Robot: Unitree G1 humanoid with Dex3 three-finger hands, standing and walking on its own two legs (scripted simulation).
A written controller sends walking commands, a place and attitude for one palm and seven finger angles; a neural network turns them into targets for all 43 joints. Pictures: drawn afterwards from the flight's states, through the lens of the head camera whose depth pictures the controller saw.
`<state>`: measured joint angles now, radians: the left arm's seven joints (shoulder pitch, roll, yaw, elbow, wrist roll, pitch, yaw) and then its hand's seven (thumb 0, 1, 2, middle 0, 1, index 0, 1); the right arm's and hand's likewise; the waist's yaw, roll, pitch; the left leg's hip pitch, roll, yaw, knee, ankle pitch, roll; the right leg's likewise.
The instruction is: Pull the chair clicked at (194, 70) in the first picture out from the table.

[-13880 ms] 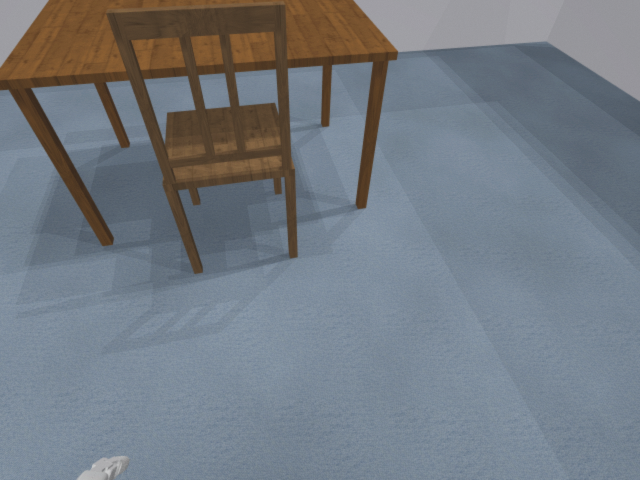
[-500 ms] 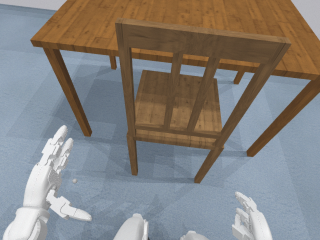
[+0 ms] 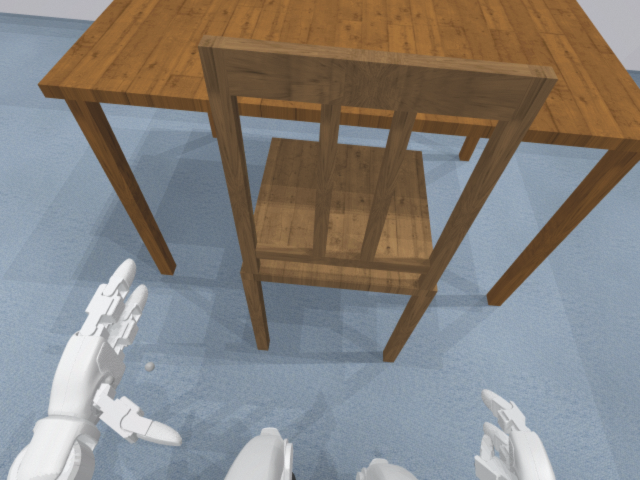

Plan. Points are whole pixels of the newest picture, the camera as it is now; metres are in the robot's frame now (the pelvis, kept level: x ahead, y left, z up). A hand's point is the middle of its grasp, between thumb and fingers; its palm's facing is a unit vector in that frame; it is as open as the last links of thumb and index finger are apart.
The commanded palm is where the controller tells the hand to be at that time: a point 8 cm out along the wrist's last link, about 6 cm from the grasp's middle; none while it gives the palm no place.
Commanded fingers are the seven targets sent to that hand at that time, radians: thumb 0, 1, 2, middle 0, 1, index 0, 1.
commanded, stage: raise the hand toward the chair's back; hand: left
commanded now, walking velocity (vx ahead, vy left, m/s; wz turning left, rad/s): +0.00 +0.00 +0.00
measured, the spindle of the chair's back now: (324, 192) +0.53 +0.02 +0.02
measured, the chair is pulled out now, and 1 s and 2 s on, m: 0.00 0.00 0.00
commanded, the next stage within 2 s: aim the fingers beside a spindle in 0.04 s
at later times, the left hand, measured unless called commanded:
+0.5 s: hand (180, 330) +0.28 +0.18 +0.03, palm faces -0.03 -1.00 -0.04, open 16.9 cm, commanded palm +0.27 +0.24 +0.03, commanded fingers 0.00 -0.50 0.30 -0.06 -0.08 -0.06 -0.08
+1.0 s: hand (206, 313) +0.32 +0.16 +0.00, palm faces -0.05 -1.00 -0.02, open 16.9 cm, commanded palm +0.31 +0.22 +0.01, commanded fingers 0.00 -0.50 0.30 -0.06 -0.08 -0.06 -0.08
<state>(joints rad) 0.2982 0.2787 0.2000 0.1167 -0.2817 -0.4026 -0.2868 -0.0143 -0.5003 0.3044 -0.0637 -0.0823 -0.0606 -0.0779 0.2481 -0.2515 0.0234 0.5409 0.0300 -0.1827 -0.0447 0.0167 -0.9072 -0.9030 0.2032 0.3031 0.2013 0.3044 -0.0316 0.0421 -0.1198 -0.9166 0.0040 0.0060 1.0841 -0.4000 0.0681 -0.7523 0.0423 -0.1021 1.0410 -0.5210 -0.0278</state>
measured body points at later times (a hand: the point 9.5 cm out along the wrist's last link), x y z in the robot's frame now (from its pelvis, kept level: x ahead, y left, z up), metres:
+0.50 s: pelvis +0.01 -0.01 -0.01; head +0.09 +0.00 +0.44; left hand +0.28 +0.24 +0.03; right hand +0.17 -0.26 -0.09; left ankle +0.07 +0.07 -0.66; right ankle +0.00 -0.11 -0.66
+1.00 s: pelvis +0.00 -0.01 -0.02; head +0.09 +0.00 +0.42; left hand +0.31 +0.22 +0.01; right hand +0.16 -0.26 -0.12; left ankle +0.07 +0.07 -0.66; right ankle +0.00 -0.11 -0.66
